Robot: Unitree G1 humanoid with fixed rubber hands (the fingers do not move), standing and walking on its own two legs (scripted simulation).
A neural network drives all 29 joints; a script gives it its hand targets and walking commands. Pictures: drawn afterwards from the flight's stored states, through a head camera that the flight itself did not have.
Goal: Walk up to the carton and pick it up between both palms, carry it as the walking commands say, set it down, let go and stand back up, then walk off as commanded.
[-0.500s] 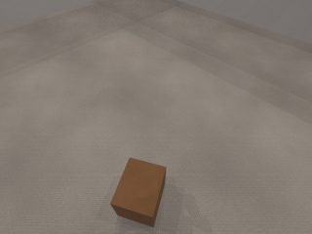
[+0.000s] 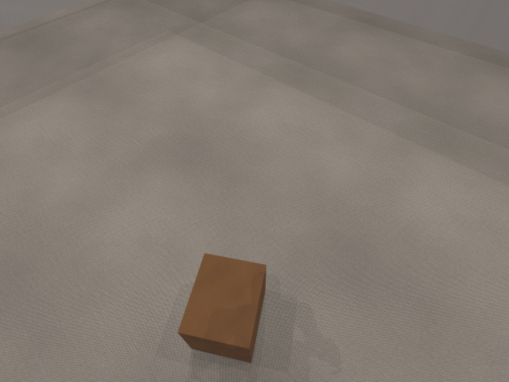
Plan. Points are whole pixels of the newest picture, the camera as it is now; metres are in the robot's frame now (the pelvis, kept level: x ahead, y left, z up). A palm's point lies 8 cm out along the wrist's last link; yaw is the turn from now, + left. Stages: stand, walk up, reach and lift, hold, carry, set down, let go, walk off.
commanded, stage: walk up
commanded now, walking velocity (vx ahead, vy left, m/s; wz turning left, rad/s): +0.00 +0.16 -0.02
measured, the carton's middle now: (227, 307) +0.44 +0.12 -0.65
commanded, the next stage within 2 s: none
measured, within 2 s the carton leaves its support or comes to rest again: neither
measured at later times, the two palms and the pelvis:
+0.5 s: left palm out of the picture +0.05 +0.32 -0.14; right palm out of the picture +0.03 -0.18 -0.12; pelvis +0.01 +0.08 +0.01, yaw +0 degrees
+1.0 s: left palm out of the picture +0.01 +0.34 -0.13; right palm out of the picture +0.02 -0.15 -0.14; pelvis -0.02 +0.10 +0.00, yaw -1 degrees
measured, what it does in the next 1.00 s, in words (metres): steps on the spot: left foot, then right foot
